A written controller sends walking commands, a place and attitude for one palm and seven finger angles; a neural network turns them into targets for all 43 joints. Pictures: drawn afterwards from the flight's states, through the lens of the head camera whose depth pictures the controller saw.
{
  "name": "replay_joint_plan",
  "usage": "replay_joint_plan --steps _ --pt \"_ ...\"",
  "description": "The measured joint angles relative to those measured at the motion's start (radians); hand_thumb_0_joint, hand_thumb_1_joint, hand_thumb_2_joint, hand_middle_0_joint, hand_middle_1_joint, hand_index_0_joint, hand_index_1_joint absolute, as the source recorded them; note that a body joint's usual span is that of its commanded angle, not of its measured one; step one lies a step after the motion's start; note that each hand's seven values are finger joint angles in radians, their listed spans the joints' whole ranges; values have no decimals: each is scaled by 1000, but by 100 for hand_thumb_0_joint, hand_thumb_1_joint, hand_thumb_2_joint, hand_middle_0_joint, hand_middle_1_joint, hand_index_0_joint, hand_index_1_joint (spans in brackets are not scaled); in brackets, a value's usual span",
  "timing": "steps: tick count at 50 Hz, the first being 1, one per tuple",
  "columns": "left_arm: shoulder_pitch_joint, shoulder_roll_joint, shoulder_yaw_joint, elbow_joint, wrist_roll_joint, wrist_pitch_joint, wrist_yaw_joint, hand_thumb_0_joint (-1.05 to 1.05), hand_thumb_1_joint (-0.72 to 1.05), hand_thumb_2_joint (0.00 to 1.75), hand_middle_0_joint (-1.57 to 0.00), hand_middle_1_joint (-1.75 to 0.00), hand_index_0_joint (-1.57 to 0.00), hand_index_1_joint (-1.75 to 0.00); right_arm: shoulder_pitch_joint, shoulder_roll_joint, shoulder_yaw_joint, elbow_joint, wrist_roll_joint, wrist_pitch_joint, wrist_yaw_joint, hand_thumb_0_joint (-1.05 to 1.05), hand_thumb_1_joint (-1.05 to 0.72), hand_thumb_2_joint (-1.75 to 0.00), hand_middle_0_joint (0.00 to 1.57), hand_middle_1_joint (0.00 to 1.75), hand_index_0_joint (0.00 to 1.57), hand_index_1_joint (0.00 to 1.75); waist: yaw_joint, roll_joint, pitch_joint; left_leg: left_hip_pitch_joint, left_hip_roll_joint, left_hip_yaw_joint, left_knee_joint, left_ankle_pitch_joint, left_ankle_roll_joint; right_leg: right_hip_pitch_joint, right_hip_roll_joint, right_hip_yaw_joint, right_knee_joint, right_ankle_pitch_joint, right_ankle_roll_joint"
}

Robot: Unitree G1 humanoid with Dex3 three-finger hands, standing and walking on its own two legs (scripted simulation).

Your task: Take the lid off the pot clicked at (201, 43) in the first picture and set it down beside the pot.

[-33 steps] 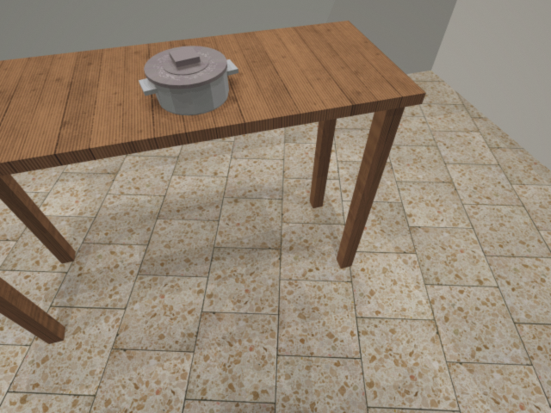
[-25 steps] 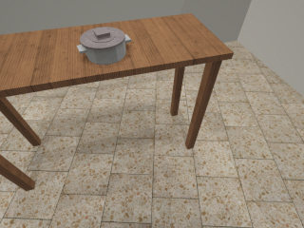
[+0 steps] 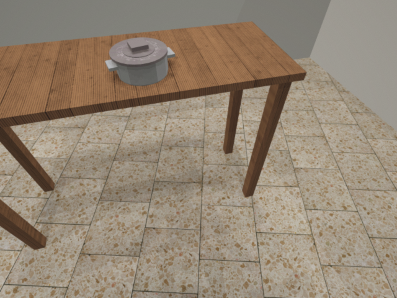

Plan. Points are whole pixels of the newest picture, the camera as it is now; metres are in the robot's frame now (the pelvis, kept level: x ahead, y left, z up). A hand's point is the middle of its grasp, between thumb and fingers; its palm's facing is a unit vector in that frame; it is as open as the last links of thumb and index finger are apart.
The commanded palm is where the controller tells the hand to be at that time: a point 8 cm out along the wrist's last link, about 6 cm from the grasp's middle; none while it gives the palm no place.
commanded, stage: turn to face it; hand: left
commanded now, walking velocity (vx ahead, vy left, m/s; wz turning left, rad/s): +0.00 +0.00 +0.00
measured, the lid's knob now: (137, 44) +0.76 +0.23 +0.14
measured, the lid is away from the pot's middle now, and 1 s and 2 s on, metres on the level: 0.00 0.00 0.00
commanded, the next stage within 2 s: take the last steps up to it in 0.70 s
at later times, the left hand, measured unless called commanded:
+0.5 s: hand out of the picture +0.01 +0.22 -0.19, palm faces +0.10 -0.96 -0.24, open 7.4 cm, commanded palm none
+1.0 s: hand out of the picture -0.09 +0.16 -0.17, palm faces +0.31 -0.92 -0.22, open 7.4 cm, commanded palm none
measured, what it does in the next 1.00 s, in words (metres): steps on the spot, turning left: right foot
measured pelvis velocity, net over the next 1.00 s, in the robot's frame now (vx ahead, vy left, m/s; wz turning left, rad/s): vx -0.03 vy -0.02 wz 0.28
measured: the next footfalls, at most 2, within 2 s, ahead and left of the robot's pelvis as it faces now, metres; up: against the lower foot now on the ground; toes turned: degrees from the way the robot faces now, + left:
right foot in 0.72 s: +0.01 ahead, -0.11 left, +0.00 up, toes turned +11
left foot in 1.08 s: -0.04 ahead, +0.12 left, +0.00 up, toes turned +20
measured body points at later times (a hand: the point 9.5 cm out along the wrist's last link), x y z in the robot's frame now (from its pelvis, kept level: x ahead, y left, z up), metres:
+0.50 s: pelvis -0.02 +0.02 -0.02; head +0.01 +0.03 +0.43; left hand +0.01 +0.27 -0.17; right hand +0.04 -0.22 -0.17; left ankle -0.01 +0.14 -0.75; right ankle -0.01 -0.10 -0.74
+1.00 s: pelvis -0.03 -0.02 +0.00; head -0.01 -0.02 +0.45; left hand -0.10 +0.21 -0.15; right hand +0.10 -0.25 -0.15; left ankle -0.08 +0.11 -0.71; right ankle -0.03 -0.12 -0.75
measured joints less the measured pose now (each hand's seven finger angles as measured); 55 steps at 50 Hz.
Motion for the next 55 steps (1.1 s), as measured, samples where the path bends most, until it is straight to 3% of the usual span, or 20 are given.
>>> replay_joint_plan --steps 10,23,29,32,35,36,39,43,46,51,53,55 --pt "11 -13 3 0 -2 11 9 1 90 90 -20 -30 -20 -30 18 13 -2 0 1 9 -2 1 -91 -90 20 30 20 30 -6 -4 6 -23 -10 -14 22 -3 4 -15 -10 -14 19 -7 6" --pt "48 -70 24 -79 3 53 19 1 90 90 -20 -30 -20 -30 65 90 -28 -77 -4 49 7 1 -91 -90 20 30 20 30 -4 -20 35 -156 -63 -72 242 -87 28 -109 -61 -73 216 -107 25" --pt "29 -63 43 -105 0 58 25 1 90 90 -20 -30 -20 -30 89 125 -30 -119 -8 38 -2 0 -91 -90 20 30 20 30 -11 -23 42 -174 -81 -117 183 -29 32 -206 -24 -10 463 -283 38" --pt "24 -70 45 -125 -5 50 23 1 90 90 -20 -30 -20 -30 94 119 -37 -127 -10 44 -6 0 -91 -90 21 30 20 30 -13 -2 36 -178 -80 -150 144 6 20 -197 -12 -5 428 -275 44" --pt "32 -75 42 -144 -7 35 22 1 90 90 -20 -30 -20 -30 98 104 -46 -133 -6 51 -6 0 -91 -90 21 30 20 30 -10 12 25 -199 -89 -175 157 13 -1 -124 -13 -5 232 -166 47" --pt "38 -75 42 -149 -3 28 24 1 90 90 -20 -30 -20 -30 97 98 -50 -136 -2 53 -5 0 -91 -90 21 30 20 30 -7 11 22 -219 -92 -170 192 -8 1 -109 -18 -4 179 -104 33" --pt "53 -96 37 -150 6 23 28 1 90 90 -20 -30 -20 -30 85 73 -71 -134 -4 73 -1 1 -91 -90 20 30 20 30 -9 35 33 -295 -77 -117 435 -196 10 -96 -17 -41 201 -105 -12" --pt "100 -113 32 -140 13 17 25 1 90 90 -20 -30 -20 -30 71 53 -85 -127 -8 76 8 1 -91 -90 20 30 20 30 -5 26 30 -343 -44 -34 680 -201 5 -53 -37 -63 150 -95 -20" --pt "144 -118 29 -121 18 7 17 1 90 90 -20 -30 -20 -30 73 55 -85 -123 -13 64 14 1 -91 -90 20 30 20 30 4 8 14 -298 -11 13 631 -190 9 -28 -48 -74 106 -79 -20" --pt "224 -117 28 -74 19 -4 4 1 90 90 -20 -30 -20 -30 74 81 -70 -111 -14 35 19 1 -91 -90 20 30 20 30 34 -22 -14 -165 16 65 358 -198 32 -23 -46 -81 78 -78 -17" --pt "260 -119 31 -50 13 -1 -1 1 90 90 -20 -30 -20 -30 80 92 -59 -112 -12 7 15 1 -91 -90 20 30 20 30 40 -22 -24 -79 22 75 188 -159 43 -43 -34 -81 123 -107 -8" --pt "278 -111 37 -22 14 13 -9 1 90 90 -20 -30 -20 -30 82 116 -53 -107 -17 -18 5 0 -91 -90 20 30 20 30 31 -45 -22 -64 16 70 166 -158 41 -105 -41 -67 271 -197 -10"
